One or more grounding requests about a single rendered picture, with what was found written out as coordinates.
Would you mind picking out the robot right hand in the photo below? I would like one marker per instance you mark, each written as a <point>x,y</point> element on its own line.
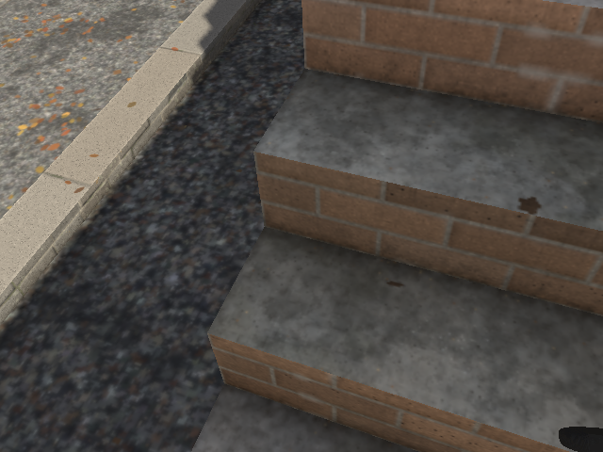
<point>582,439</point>

